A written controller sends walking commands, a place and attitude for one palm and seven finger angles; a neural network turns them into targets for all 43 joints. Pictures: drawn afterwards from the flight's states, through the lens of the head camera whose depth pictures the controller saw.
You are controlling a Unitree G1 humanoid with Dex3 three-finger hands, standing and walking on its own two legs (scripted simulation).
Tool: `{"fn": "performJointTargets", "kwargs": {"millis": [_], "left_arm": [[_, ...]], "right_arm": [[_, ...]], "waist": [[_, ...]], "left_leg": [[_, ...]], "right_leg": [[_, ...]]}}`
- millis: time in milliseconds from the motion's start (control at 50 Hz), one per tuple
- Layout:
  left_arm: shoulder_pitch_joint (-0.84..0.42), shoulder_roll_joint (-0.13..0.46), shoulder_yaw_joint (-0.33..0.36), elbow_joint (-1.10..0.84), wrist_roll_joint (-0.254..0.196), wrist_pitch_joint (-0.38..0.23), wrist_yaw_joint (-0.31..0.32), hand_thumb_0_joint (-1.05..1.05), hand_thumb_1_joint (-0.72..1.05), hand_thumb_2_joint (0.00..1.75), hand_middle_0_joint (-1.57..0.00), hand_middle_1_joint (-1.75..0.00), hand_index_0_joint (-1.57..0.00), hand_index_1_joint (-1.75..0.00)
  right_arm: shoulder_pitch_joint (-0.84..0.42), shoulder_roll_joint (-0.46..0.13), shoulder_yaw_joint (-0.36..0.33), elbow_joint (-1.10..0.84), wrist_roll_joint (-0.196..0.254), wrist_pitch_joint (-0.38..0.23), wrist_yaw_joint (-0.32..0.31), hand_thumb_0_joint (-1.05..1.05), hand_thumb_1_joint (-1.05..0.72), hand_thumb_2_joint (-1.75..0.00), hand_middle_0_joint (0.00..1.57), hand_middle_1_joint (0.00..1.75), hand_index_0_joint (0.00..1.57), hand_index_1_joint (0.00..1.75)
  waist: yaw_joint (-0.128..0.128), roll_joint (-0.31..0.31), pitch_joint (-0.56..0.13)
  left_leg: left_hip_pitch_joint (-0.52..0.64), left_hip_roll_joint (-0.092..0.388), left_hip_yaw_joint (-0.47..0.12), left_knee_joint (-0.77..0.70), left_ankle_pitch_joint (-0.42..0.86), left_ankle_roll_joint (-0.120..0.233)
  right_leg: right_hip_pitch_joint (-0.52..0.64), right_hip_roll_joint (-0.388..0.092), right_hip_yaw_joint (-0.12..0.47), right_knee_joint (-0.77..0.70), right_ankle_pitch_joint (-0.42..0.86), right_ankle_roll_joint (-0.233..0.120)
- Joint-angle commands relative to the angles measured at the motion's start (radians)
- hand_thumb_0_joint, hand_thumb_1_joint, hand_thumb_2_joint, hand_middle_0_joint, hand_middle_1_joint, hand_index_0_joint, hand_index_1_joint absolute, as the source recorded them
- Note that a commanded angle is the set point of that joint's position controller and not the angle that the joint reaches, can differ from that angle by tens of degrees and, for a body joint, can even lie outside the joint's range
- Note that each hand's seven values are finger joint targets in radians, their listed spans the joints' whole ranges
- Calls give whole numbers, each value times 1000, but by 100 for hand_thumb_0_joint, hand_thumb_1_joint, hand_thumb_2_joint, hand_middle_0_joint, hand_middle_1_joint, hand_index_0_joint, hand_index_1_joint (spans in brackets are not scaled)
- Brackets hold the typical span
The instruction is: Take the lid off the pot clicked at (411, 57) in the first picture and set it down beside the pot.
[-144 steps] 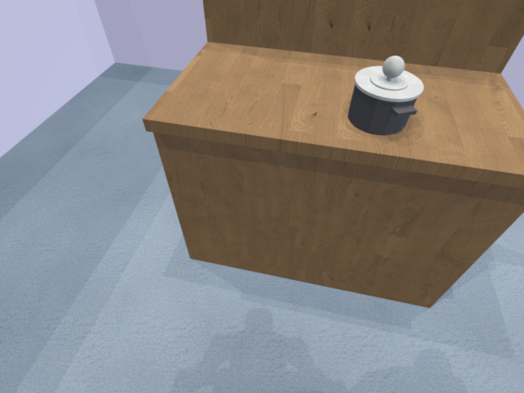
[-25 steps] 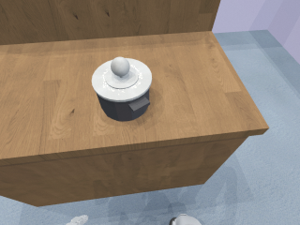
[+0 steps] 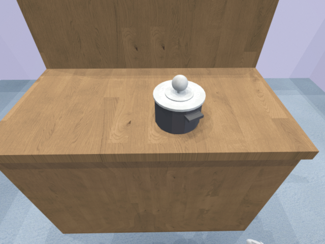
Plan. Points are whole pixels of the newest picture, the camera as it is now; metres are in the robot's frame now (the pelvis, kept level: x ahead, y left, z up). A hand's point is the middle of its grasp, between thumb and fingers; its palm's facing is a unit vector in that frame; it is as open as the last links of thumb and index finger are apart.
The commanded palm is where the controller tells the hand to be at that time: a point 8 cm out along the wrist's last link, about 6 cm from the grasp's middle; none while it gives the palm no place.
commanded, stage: come to a stop and stand still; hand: left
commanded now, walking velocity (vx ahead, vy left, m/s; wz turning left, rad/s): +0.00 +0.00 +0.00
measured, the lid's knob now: (179, 83) +0.53 -0.01 +0.16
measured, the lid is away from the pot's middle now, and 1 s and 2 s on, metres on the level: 0.00 0.00 0.00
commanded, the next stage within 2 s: look again from close up in 0.74 s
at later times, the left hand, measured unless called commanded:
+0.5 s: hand out of the picture -0.01 +0.23 -0.14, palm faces +0.01 -0.98 -0.21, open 7.3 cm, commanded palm none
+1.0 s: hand out of the picture -0.01 +0.23 -0.15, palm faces -0.01 -0.98 -0.19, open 7.3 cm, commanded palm none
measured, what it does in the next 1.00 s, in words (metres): steps on the spot: right foot, then left foot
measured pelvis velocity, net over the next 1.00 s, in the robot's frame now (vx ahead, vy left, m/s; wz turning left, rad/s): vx -0.02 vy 0.06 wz -0.04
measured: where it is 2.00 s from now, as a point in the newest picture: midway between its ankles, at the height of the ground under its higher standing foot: outside the picture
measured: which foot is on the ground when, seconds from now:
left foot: down 0.00-0.12, up 0.14-0.32, down 0.34-1.00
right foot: up 0.00-0.08, down 0.10-1.00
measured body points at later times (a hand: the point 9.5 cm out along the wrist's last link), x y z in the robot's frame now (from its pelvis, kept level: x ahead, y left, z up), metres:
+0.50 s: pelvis -0.04 +0.05 +0.02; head -0.03 +0.05 +0.47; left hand -0.01 +0.28 -0.13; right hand -0.04 -0.18 -0.13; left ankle -0.04 +0.16 -0.71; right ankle -0.02 -0.06 -0.71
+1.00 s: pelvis -0.02 +0.06 +0.03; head +0.00 +0.05 +0.48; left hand -0.01 +0.28 -0.13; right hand -0.02 -0.17 -0.13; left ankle -0.04 +0.16 -0.71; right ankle -0.02 -0.06 -0.71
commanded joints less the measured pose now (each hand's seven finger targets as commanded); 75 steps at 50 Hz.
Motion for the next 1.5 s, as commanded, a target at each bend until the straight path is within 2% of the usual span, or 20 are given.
{"fn": "performJointTargets", "kwargs": {"millis": [0, 40, 60, 80, 100, 120, 160, 220, 260, 280, 300, 320, 340, 360, 420, 600, 700, 960, 1120, 1480], "left_arm": [[86, 47, -4, -73, -3, -44, -6, 0, 90, 90, -20, -30, -20, -30], [175, 38, -5, -59, 1, -60, -7, 0, 90, 90, -20, -30, -20, -30], [197, 43, -7, -56, 6, -72, -4, 0, 90, 90, -20, -30, -20, -30], [167, 71, -12, -69, 15, -85, 0, 0, 90, 90, -20, -30, -20, -30], [106, 119, -5, -94, 16, -96, -3, 0, 90, 90, -20, -30, -20, -30], [21, 147, -2, -119, 11, -98, -3, 0, 90, 90, -20, -30, -20, -30], [27, 71, -14, -92, 3, -127, 6, 0, 90, 90, -20, -30, -20, -30], [51, 82, -8, -62, 5, -125, 2, 0, 90, 90, -20, -30, -20, -30], [64, 85, -6, -38, 0, -116, 2, 0, 90, 90, -20, -30, -20, -30], [77, 65, -12, -23, -6, -113, 2, 0, 90, 90, -20, -30, -20, -30], [92, 43, -15, -17, -11, -109, -3, 0, 90, 90, -20, -30, -20, -30], [103, 19, -18, -10, -12, -107, -6, 0, 90, 90, -20, -30, -20, -30], [103, 11, -18, -5, -11, -109, -5, 0, 90, 90, -20, -30, -20, -30], [92, 17, -19, 22, -10, -103, -6, 0, 90, 90, -20, -30, -20, -30], [78, 13, -25, 42, -10, -95, -11, 0, 90, 90, -20, -30, -20, -30], [49, 24, -28, 53, -11, -91, -15, 0, 90, 90, -20, -30, -20, -30], [44, 19, -32, 54, -11, -96, -14, 0, 90, 90, -20, -30, -20, -30], [80, 0, -44, 99, -15, -116, -7, 0, 90, 90, -20, -30, -20, -30], [88, -8, -48, 121, -15, -113, -7, 0, 90, 90, -20, -30, -20, -30], [89, -2, -48, 126, -19, -119, -3, 0, 90, 90, -20, -30, -20, -30]], "right_arm": [[-47, -136, -21, -95, -6, -28, -18, 0, -90, -90, 20, 30, 20, 30], [20, -129, -22, -83, 2, -26, -22, 0, -90, -90, 20, 30, 20, 30], [36, -107, -18, -81, 14, -25, -23, 0, -90, -90, 20, 30, 20, 30], [56, -64, -10, -86, 29, -23, -25, 0, -90, -90, 20, 30, 20, 30], [78, -50, -10, -87, 29, -18, -29, 0, -90, -90, 20, 30, 20, 30], [88, -76, -21, -84, 22, -12, -24, 0, -90, -90, 20, 30, 20, 30], [89, -64, -13, -29, 27, -27, -14, 0, -90, -90, 20, 30, 20, 30], [92, -33, -6, 1, 39, -43, -18, 0, -90, -90, 20, 30, 20, 30], [141, 8, 3, 50, 37, -63, -22, 0, -90, -90, 20, 30, 20, 30], [142, -3, 10, 71, 35, -79, -26, 0, -90, -90, 20, 30, 20, 30], [125, -25, 10, 73, 34, -92, -30, 0, -90, -90, 20, 30, 20, 30], [102, -47, 9, 69, 30, -94, -38, 0, -90, -90, 20, 30, 20, 30], [108, -49, 13, 70, 25, -89, -42, 0, -90, -90, 20, 30, 20, 30], [98, -33, 19, 90, 27, -89, -43, 0, -90, -90, 20, 30, 20, 30], [110, -34, 25, 112, 26, -84, -43, 0, -90, -90, 20, 30, 20, 30], [163, -31, 29, 154, 20, -87, -39, 0, -90, -90, 20, 30, 20, 30], [181, -24, 31, 164, 23, -89, -39, 0, -90, -90, 20, 30, 20, 30], [181, -15, 38, 203, 30, -104, -51, 0, -90, -90, 20, 30, 20, 30], [165, -12, 39, 220, 31, -102, -54, 0, -90, -90, 20, 30, 20, 30], [171, -12, 40, 249, 30, -106, -57, 0, -90, -90, 20, 30, 20, 30]], "waist": [[21, -1, 190], [17, -9, 82], [12, -43, 60], [-20, -147, 79], [-52, -166, 65], [-86, -91, 63], [-67, -189, 66], [-45, -171, 25], [-48, -120, -1], [-33, -54, -6], [-10, 40, -7], [5, 88, 11], [6, 47, 17], [10, 75, 16], [3, 1, 77], [0, 9, 122], [-10, -49, 115], [-22, -22, 34], [-19, -22, 86], [-15, -34, 54]], "left_leg": [[-230, 239, -323, -436, -304, 87], [-88, 209, -304, -380, -294, 59], [-67, 159, -268, -290, -272, 27], [-78, 63, -172, -136, -206, -24], [-17, -16, -88, 49, -124, -70], [54, -32, -101, 203, -70, -88], [-97, -5, -149, 191, -74, -73], [1, -2, -111, -24, -116, -69], [171, -18, -77, -339, 31, -61], [222, 15, -110, -397, 114, -47], [229, 92, -202, -396, 221, -20], [184, 153, -254, -375, 287, 6], [142, 165, -228, -355, 309, 5], [101, 145, -231, -374, 235, -5], [53, 119, -227, -401, 57, -21], [1, 114, -229, -456, -94, -19], [39, 106, -213, -431, -41, -18], [180, 105, -163, -343, 265, -27], [178, 111, -160, -351, 255, -27], [212, 113, -154, -346, 312, -33]], "right_leg": [[137, 13, -34, -224, -59, -20], [220, 12, -32, -497, 5, -37], [251, -19, 54, -674, 30, -61], [191, -149, 306, -806, -100, -132], [111, -303, 474, -914, -121, -228], [28, -317, 449, -940, -69, -287], [206, -255, 406, -882, 211, -248], [279, -240, 280, -787, 384, -243], [267, -176, 201, -694, 347, -154], [261, -122, 151, -648, 305, -100], [242, -67, 100, -626, 236, -58], [241, -45, 69, -646, 203, -38], [279, -44, 64, -664, 221, -41], [320, -63, 63, -684, 205, -43], [311, -77, 86, -728, 159, -52], [301, -74, 82, -732, 123, -51], [276, -85, 98, -747, 129, -53], [317, -106, 112, -726, 389, -57], [305, -102, 105, -740, 374, -56], [359, -112, 106, -736, 463, -60]]}}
